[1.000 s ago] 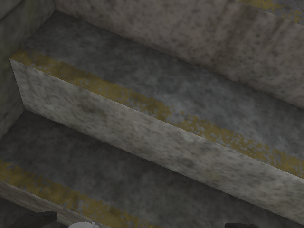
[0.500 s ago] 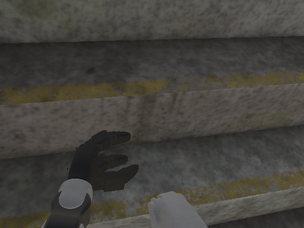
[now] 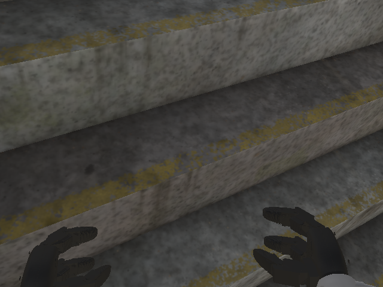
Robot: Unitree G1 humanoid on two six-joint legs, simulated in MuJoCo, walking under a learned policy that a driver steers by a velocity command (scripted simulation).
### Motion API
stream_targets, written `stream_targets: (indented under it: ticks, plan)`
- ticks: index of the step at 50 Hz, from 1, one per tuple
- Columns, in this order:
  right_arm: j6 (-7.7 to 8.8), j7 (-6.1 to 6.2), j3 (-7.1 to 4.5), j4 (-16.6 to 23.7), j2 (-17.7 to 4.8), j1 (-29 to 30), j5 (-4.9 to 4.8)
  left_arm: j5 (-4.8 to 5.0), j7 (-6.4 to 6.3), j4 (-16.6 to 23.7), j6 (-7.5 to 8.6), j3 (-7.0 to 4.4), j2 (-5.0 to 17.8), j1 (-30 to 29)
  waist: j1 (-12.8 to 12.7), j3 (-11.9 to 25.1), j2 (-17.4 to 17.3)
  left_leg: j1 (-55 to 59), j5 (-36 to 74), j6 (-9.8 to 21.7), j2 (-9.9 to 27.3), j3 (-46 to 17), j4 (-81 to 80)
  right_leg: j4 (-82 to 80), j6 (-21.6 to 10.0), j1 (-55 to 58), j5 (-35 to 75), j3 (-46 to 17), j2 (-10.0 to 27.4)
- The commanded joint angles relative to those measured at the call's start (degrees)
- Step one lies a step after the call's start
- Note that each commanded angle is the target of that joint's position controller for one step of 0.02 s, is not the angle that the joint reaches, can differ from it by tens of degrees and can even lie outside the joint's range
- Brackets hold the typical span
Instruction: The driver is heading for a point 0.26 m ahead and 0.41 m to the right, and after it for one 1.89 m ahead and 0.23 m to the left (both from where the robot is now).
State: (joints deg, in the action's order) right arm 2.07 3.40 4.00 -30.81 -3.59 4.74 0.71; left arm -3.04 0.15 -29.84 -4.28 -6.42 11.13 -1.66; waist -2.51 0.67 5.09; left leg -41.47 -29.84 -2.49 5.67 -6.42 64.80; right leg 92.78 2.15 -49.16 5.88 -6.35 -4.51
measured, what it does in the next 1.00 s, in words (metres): goes down, turning right: right foot 0.24 m lower, then left foot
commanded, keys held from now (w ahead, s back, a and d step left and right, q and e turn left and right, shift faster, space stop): w+e+shift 0.16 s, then w+shift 0.38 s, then shift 0.46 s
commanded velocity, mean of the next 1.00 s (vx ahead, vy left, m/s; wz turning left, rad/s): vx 0.74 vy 0.00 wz -0.39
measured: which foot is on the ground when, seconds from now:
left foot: down 0.00-0.22, up 0.24-0.64, down 0.66-0.94, up 0.96-1.00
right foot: up 0.00-0.24, down 0.26-0.68, up 0.70-0.96, down 0.98-1.00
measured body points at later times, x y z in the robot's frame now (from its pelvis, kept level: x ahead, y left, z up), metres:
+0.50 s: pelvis -0.09 -0.15 -0.17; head -0.12 -0.21 +0.28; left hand +0.02 +0.07 -0.26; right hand +0.06 -0.33 -0.28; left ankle -0.10 -0.04 -0.63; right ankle -0.04 -0.20 -0.89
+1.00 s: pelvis -0.23 -0.31 -0.35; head -0.26 -0.35 +0.10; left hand -0.09 -0.06 -0.42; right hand -0.10 -0.57 -0.43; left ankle -0.14 -0.10 -0.87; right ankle -0.22 -0.41 -1.10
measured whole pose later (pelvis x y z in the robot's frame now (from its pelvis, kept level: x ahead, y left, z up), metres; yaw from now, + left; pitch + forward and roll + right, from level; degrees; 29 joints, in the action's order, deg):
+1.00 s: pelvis -0.23 -0.31 -0.35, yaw -18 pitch -3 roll +7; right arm -2.8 5.0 -0.3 -29.9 -9.6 -7.5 -1.0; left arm -0.6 1.1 -34.1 -3.2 0.2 18.0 24.2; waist -1.7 -0.1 0.8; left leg -44.5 -43.5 -4.1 3.0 -4.0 95.5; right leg 22.8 0.9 -11.8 6.2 0.3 6.5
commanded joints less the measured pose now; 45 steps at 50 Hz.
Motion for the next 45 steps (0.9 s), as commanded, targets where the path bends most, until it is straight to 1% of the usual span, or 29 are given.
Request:
stream_targets:
  ticks: [1,2,4,6,9,11,12,13,14,15,16,17,19,22,27,30,32,33,34,35,36,37,38,39,41,42,43,44,45]
  plan:
    - [1.1,-1.24,-4.69,3.0,-11.5,4.5,-0.12,1.17,0.74,4.0,0.09,1.28,1.5,8.4,-3.7,5.8,-14.6,1.5,-27.4,6.8,10.1,-16.4,-20.0,-4.5,0.6,3.4,7.2,-3.8,0.9]
    - [1.33,-1.88,-4.16,3.0,-11.2,7.9,-1.17,2.47,1.64,4.8,0.05,1.65,3.4,6.3,-2.8,5.7,-14.4,-1.4,-25.6,5.4,10.2,-11.1,-19.3,-9.4,-0.8,7.9,9.7,-3.2,1.3]
    - [1.13,-2.23,-5.79,1.8,-12.0,3.6,-0.59,3.32,2.45,4.5,0.18,2.07,4.3,8.0,-1.8,8.0,-13.3,7.0,-25.3,7.7,12.4,-9.3,-12.8,-21.1,-4.3,8.5,8.4,0.1,3.4]
    - [0.56,-2.02,-6.04,2.8,-9.1,3.2,-0.28,4.5,2.96,0.7,0.57,1.82,4.4,12.3,-1.5,10.3,-18.9,12.0,-21.6,8.8,11.1,0.0,-5.9,-36.6,-5.4,13.9,0.7,5.1,3.4]
    - [-1.99,0.38,-6.65,1.5,-8.3,-2.7,0.98,8.37,3.61,-5.8,3.37,1.49,5.4,12.0,0.9,12.7,-21.5,21.0,-13.2,6.6,12.3,3.3,1.2,-64.6,-9.9,24.4,-0.3,10.6,9.7]
    - [-4.07,2.08,-5.99,0.8,-5.6,-5.3,1.09,8.49,2.45,-12.2,4.05,0.92,3.8,19.5,-0.6,9.7,-15.7,15.8,-6.7,7.0,8.9,11.9,11.6,-88.0,-8.5,40.7,12.2,16.2,11.4]
    - [-4.72,2.17,-6.04,-0.5,-5.1,-1.3,0.21,8.7,2.82,-14.9,5.09,0.33,5.0,26.2,-6.6,9.5,-10.0,14.6,-1.9,7.7,5.2,18.9,27.9,-94.3,-8.6,46.4,17.8,12.5,14.6]
    - [-5.21,-0.53,-4.67,-2.4,3.1,-2.6,0.23,4.91,4.73,-15.0,5.02,3.47,1.6,23.2,-1.4,8.2,-4.0,-5.5,-12.8,6.3,-1.4,21.3,48.9,-68.6,-0.7,49.3,10.3,11.3,8.9]
    - [-4.56,-2.27,-2.98,3.3,9.6,-1.1,-1.93,0.58,4.3,-12.0,5.21,3.0,10.7,24.6,1.2,3.5,10.2,-24.7,-16.0,2.5,-3.8,19.1,67.4,-46.9,6.3,48.4,44.3,6.4,10.0]
    - [-1.98,-2.27,-3.28,4.6,7.3,-6.6,-2.88,0.5,2.98,-11.0,4.54,0.91,15.4,25.5,3.0,10.2,14.0,-31.0,-6.7,0.5,-1.7,15.7,73.6,-48.5,3.9,52.0,33.4,-0.7,12.5]
    - [-0.68,-0.85,-2.99,5.8,6.4,-4.7,-2.27,0.61,0.26,-10.8,3.26,-0.04,18.1,29.0,0.0,14.0,17.9,-36.9,-1.8,-2.9,-1.2,13.5,80.2,-64.8,-5.6,52.6,3.9,-17.5,21.9]
    - [-0.4,0.25,-2.44,7.4,6.5,4.0,-2.32,-0.29,-1.36,-6.6,2.6,1.07,14.5,20.7,-2.0,11.0,18.4,-39.2,8.9,-4.8,-1.1,10.1,83.6,-72.6,-11.9,45.8,-16.5,-24.5,24.3]
    - [-1.57,-0.84,-3.84,4.3,-0.3,0.5,-1.04,0.28,-1.91,-3.4,5.24,3.66,7.8,13.2,0.9,10.5,6.5,-30.3,25.5,-3.3,-0.6,4.4,71.2,-73.0,-14.7,40.0,-35.2,-27.4,23.5]
    - [-2.99,-1.87,-3.95,5.2,-2.5,-0.7,-1.32,0.9,-4.43,-3.1,6.81,5.4,6.9,17.7,1.0,6.7,-3.2,-18.6,21.3,-4.1,-5.7,6.8,52.9,-73.5,-12.0,36.2,-33.1,-20.3,19.5]
    - [-3.71,-2.44,-5.01,3.2,-8.1,-7.5,-1.08,3.51,-3.22,-0.7,6.39,5.59,8.4,13.7,2.7,-1.0,3.2,6.7,21.0,-3.4,-7.0,9.0,6.4,-80.0,-5.3,23.3,-33.3,-7.0,10.7]
    - [-4.3,-1.65,-5.44,1.9,-6.4,-9.4,-3.57,4.04,-2.81,-2.7,4.77,5.48,9.2,18.1,1.3,-1.1,4.6,25.0,9.9,-1.3,-7.6,8.9,-12.9,-86.1,-4.9,22.4,-27.6,-6.7,10.8]
    - [-4.3,-0.82,-5.1,-0.5,-5.4,-15.8,-2.07,4.26,-2.14,-1.1,2.26,5.64,8.0,15.9,2.4,-3.9,2.2,31.3,8.5,2.2,-2.9,4.3,-40.7,-85.5,-1.2,26.9,-28.9,-6.2,9.4]
    - [-4.23,-0.55,-5.24,-3.2,-4.9,-19.2,-1.14,4.9,-1.4,-1.5,1.5,5.12,8.3,16.6,2.9,-3.7,-3.1,36.5,12.6,3.5,-3.2,8.6,-55.6,-79.5,0.9,29.3,-30.8,-2.4,5.5]
    - [-4.27,-0.26,-5.69,-3.5,-5.7,-17.6,0.06,5.41,-0.62,-1.7,1.49,4.48,8.9,16.2,3.5,-1.3,-15.7,40.0,17.0,6.7,-0.1,7.0,-55.7,-62.2,2.3,29.1,-32.1,1.2,0.1]
    - [-1.52,-5.04,-3.17,0.9,-1.9,-22.7,10.67,3.81,-0.44,5.3,0.47,6.44,4.8,13.6,7.9,13.6,-50.4,25.1,15.5,18.0,8.5,-1.5,-28.6,11.8,20.0,15.6,-44.5,-9.4,0.4]
    - [0.67,-7.93,-2.97,6.6,-1.3,-3.0,13.02,3.35,0.08,0.8,4.2,6.9,9.2,21.1,2.4,12.6,-19.9,18.7,13.2,17.2,10.5,-3.2,-28.5,22.2,10.7,1.6,-38.8,-16.1,2.8]
    - [-0.27,-7.74,-1.82,8.3,-4.0,4.0,10.78,0.57,0.08,-0.8,6.0,7.46,8.2,25.8,-2.7,6.7,-4.2,6.4,11.1,16.3,8.1,1.1,-24.6,18.2,6.4,-0.8,-28.0,-13.1,1.2]
    - [-1.24,-2.1,-7.89,3.4,-13.1,5.3,-1.85,0.58,0.36,3.2,1.98,4.66,12.9,26.5,-10.4,0.5,-6.3,15.5,7.0,9.9,11.2,-5.0,-39.1,-12.1,3.6,8.6,-15.2,-9.7,4.4]
    - [-0.69,0.04,-7.07,1.6,-12.4,-1.7,-3.01,-1.3,0.53,5.6,0.27,3.96,14.1,20.8,-5.7,0.6,-6.3,13.1,-1.0,10.5,11.3,-7.7,-35.0,-13.9,3.4,12.8,-5.5,-7.9,4.0]
    - [-1.17,0.9,-6.09,1.4,-10.2,-2.9,-1.7,-0.24,1.93,6.3,-1.66,3.67,12.4,21.4,-3.9,-0.1,-7.2,7.6,-9.2,9.7,9.5,-3.8,-26.6,-16.2,2.6,18.8,-0.4,-2.4,2.6]
    - [-1.68,2.39,-4.02,1.2,-8.3,-7.5,-0.72,5.89,0.24,2.2,-1.76,4.91,10.1,29.5,-6.3,1.2,-13.7,10.8,-15.0,10.3,4.9,2.2,-21.8,-26.4,4.0,15.1,-5.7,-2.3,5.0]
    - [-1.97,0.93,-5.41,-0.1,-8.7,-7.8,0.92,1.01,2.3,6.4,-1.41,5.1,9.9,20.3,-0.6,-0.7,-7.1,11.1,-10.3,6.3,6.4,2.0,-15.8,-42.5,0.4,21.4,-2.5,5.2,6.1]
    - [1.21,-0.33,-0.97,3.2,-8.2,-16.1,2.96,-2.54,6.55,-5.7,7.2,9.27,3.6,28.0,5.1,-5.4,-1.8,3.5,-28.9,-1.3,-6.5,17.5,-5.2,-51.1,1.3,19.1,0.8,9.0,5.4]
    - [-1.5,1.36,-7.2,-0.7,-12.3,-9.0,1.41,2.24,4.03,2.2,2.71,5.27,7.7,23.0,-1.6,-4.4,-2.5,15.4,-0.2,3.0,-0.3,9.7,0.6,-71.6,0.6,26.7,17.1,15.0,5.6]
